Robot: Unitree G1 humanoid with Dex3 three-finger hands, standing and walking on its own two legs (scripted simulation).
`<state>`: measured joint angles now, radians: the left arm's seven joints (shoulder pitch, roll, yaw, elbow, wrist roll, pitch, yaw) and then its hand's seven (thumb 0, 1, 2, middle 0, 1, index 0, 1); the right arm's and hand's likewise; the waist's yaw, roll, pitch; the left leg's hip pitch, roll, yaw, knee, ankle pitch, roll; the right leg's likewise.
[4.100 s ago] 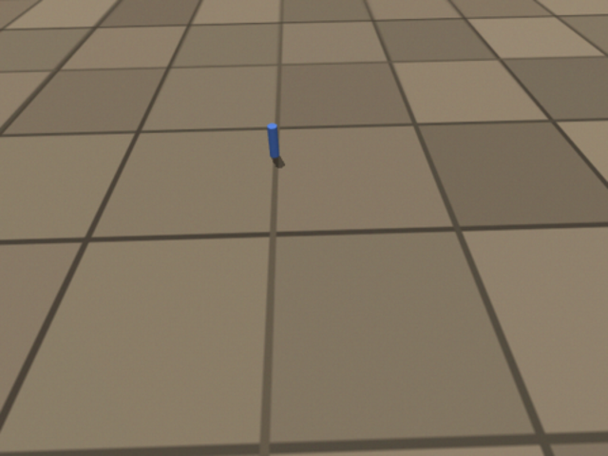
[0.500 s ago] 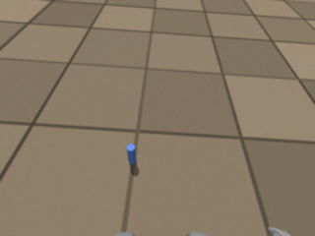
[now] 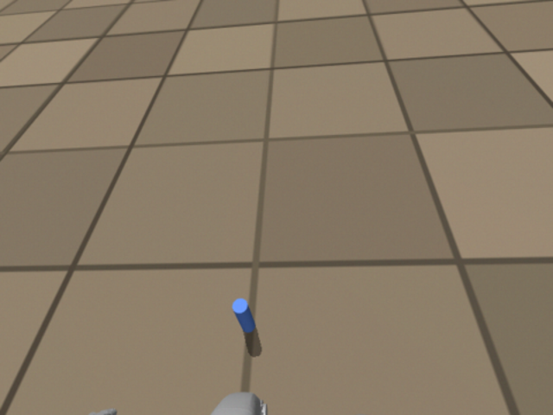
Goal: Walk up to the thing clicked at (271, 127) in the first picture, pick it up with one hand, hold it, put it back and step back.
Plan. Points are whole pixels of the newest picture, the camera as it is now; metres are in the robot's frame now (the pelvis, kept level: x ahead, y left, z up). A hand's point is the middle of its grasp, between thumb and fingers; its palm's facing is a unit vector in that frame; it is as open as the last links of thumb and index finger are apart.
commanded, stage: walk up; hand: left
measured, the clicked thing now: (244, 316) +0.51 +0.22 -0.67
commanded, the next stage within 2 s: stand in 1.74 s
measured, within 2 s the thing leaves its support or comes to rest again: neither
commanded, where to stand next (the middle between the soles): +0.16 +0.03 m, yaw -1 degrees
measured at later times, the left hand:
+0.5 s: hand (124, 408) +0.15 +0.31 -0.16, palm faces -0.07 -0.92 -0.38, open 7.3 cm
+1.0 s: hand (150, 352) +0.24 +0.28 -0.14, palm faces -0.05 -0.94 -0.33, open 7.3 cm
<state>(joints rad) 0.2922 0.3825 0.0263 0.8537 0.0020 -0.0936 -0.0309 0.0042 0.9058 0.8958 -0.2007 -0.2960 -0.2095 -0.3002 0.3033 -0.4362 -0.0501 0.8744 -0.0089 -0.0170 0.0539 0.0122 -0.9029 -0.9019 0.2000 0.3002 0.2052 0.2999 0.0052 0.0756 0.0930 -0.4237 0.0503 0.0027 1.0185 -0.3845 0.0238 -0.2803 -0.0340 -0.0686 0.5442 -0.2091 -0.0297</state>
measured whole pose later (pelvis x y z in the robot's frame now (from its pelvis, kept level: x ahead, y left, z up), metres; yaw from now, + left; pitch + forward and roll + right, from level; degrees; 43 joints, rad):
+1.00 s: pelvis +0.12 +0.03 +0.01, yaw -2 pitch -3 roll +0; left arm 0.05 0.35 -0.01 1.13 -0.01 -0.01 -0.01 0.01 0.91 0.90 -0.20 -0.30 -0.21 -0.30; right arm 0.08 -0.36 0.01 1.15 0.00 -0.02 0.01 0.01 -0.90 -0.90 0.20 0.30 0.21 0.30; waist -0.01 0.00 0.05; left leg -0.18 0.04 0.04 0.40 -0.18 -0.02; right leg -0.16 -0.03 -0.03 0.41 -0.21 0.01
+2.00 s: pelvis +0.14 +0.03 +0.02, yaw -2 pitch -2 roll +0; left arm 0.08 0.35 0.00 1.16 0.01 -0.01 0.00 0.01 0.91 0.90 -0.20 -0.30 -0.21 -0.30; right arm 0.07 -0.35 0.00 1.16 -0.01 -0.01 0.01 0.01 -0.90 -0.90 0.20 0.30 0.21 0.30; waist -0.01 0.00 0.05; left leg -0.11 0.03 0.05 0.31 -0.16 -0.01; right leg -0.09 -0.03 -0.03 0.31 -0.18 0.02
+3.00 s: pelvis +0.14 +0.03 +0.02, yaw -1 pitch -2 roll +0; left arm 0.12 0.35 0.00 1.14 0.01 -0.01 0.00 0.01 0.91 0.90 -0.20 -0.30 -0.21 -0.30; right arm 0.10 -0.35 0.00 1.15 -0.01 -0.01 0.01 0.01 -0.90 -0.90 0.20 0.30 0.21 0.30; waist 0.00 0.00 0.04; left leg -0.12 0.03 0.03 0.32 -0.16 -0.02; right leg -0.08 -0.03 -0.05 0.30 -0.19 0.02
